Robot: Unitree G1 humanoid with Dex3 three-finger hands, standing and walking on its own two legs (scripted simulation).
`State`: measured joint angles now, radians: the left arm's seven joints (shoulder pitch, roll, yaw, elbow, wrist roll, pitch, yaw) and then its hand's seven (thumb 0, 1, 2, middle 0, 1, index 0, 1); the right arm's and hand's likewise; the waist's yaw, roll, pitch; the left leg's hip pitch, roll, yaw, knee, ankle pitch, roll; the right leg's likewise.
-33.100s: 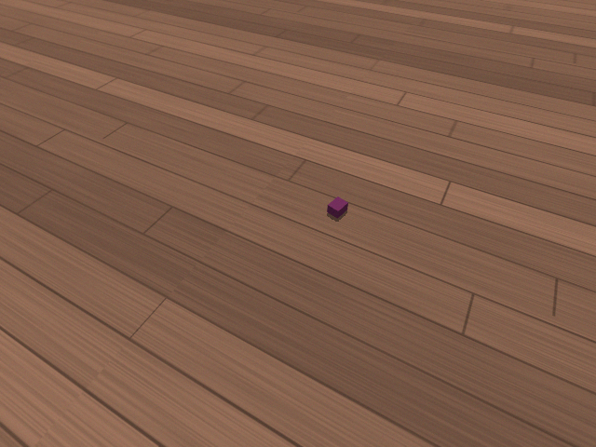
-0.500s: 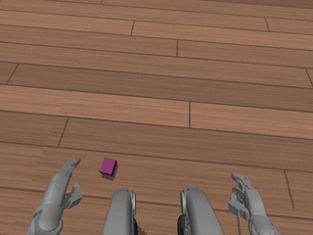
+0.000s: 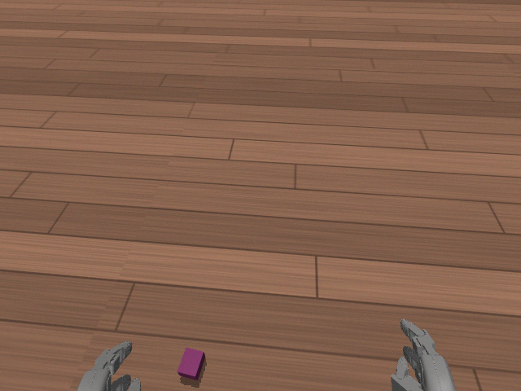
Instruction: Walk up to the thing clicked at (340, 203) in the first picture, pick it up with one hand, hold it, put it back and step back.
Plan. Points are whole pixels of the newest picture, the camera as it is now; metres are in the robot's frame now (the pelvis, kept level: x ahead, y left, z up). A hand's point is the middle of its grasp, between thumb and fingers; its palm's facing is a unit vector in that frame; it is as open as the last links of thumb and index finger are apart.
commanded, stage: home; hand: left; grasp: from above
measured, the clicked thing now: (191, 363) +0.39 +0.23 -0.69
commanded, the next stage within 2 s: stand in 1.90 s
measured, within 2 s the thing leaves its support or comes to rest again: neither
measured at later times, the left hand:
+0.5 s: hand out of the picture +0.16 +0.18 -0.05, palm faces +0.06 -0.98 -0.20, open 9.4 cm
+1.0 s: hand out of the picture +0.15 +0.18 -0.04, palm faces +0.05 -0.98 -0.20, open 8.6 cm
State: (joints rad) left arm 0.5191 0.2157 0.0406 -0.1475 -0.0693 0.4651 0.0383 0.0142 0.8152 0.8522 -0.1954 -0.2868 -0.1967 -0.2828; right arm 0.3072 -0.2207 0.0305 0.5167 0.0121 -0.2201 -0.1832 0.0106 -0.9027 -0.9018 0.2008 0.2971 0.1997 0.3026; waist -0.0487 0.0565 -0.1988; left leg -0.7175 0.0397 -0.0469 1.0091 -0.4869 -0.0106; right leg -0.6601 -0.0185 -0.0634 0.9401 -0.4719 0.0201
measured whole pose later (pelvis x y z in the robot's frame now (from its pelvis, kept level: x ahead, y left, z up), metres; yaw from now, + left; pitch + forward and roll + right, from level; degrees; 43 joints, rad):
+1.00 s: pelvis -0.01 +0.00 +0.00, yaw +0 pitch +9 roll -3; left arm 0.50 0.23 0.03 -0.12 -0.06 0.45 0.02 0.01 0.71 0.79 -0.18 -0.27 -0.18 -0.26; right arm 0.29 -0.22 0.03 0.55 0.00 -0.25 -0.18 0.01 -0.90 -0.90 0.20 0.30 0.20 0.30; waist -0.03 0.05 -0.16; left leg -0.69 0.04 -0.04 1.00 -0.48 -0.01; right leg -0.64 -0.02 -0.05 0.94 -0.46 0.02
